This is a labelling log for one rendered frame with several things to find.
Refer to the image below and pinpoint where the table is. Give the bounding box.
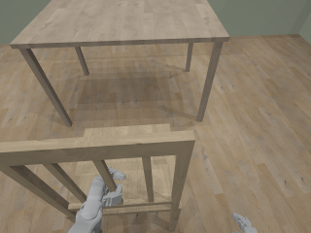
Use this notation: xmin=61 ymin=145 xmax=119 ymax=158
xmin=10 ymin=0 xmax=230 ymax=127

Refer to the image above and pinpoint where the left robot forearm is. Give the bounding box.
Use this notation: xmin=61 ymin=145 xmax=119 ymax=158
xmin=67 ymin=199 xmax=103 ymax=233

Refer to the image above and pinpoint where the chair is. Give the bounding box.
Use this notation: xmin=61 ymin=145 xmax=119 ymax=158
xmin=0 ymin=123 xmax=195 ymax=233

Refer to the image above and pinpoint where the robot right hand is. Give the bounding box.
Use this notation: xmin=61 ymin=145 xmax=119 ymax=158
xmin=232 ymin=213 xmax=259 ymax=233

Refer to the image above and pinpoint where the robot left hand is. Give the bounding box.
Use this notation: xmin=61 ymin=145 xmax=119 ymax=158
xmin=86 ymin=166 xmax=126 ymax=208

